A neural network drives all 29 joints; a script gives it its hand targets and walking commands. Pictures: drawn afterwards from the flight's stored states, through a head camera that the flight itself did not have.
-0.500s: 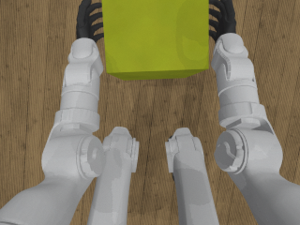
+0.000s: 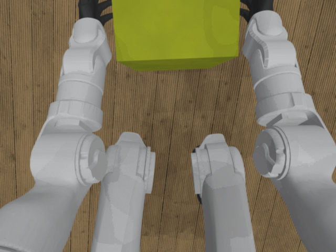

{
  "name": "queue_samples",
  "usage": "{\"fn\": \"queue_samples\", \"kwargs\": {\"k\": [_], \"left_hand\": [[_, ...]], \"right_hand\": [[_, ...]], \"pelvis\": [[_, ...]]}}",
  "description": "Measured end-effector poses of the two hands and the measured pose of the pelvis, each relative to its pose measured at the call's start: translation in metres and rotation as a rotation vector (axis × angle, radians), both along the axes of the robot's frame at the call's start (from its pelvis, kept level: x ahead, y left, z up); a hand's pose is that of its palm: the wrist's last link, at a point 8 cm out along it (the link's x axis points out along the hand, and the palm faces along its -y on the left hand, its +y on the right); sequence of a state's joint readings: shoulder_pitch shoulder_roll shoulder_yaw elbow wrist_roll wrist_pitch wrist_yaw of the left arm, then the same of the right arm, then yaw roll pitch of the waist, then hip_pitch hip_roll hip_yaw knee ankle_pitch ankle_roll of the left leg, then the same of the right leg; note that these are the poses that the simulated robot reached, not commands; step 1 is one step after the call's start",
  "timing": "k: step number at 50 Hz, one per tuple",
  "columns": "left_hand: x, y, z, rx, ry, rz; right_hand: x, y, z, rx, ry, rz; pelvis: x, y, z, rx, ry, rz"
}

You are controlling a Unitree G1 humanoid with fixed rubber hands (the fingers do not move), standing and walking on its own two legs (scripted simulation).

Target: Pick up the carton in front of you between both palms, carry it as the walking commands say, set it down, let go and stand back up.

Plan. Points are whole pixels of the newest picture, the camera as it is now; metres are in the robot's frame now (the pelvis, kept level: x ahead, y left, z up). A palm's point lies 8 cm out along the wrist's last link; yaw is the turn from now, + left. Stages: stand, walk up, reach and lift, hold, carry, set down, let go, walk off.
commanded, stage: set down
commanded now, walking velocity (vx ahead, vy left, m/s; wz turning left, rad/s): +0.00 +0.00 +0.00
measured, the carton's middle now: (173, 19) +0.56 +0.00 -0.25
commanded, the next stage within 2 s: none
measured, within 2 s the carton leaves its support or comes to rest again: rests again in 0.06 s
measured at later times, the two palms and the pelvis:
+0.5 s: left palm (93, 26) +0.52 +0.15 -0.17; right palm (258, 20) +0.53 -0.16 -0.17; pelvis -0.02 +0.00 -0.01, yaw +0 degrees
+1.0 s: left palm (91, 31) +0.52 +0.17 -0.20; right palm (257, 28) +0.53 -0.17 -0.20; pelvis -0.01 +0.00 -0.02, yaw +0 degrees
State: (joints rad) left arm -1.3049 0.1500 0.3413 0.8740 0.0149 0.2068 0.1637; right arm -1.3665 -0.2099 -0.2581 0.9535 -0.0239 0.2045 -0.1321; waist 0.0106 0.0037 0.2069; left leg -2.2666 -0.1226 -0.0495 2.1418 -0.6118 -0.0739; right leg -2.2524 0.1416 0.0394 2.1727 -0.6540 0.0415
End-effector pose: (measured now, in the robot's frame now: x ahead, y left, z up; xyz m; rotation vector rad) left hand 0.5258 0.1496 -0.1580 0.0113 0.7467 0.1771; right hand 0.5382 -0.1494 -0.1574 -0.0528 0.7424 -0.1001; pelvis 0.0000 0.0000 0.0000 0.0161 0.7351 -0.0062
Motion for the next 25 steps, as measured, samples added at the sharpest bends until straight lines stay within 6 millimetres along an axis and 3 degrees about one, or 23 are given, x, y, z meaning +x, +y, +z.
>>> {"fn": "queue_samples", "kwargs": {"k": [25], "left_hand": [[-0.008, 0.004, -0.012, -0.039, -0.006, -0.064]], "right_hand": [[-0.008, -0.006, -0.011, 0.034, 0.006, 0.055]], "pelvis": [[-0.017, 0.001, -0.013, -0.001, -0.121, -0.004]]}}
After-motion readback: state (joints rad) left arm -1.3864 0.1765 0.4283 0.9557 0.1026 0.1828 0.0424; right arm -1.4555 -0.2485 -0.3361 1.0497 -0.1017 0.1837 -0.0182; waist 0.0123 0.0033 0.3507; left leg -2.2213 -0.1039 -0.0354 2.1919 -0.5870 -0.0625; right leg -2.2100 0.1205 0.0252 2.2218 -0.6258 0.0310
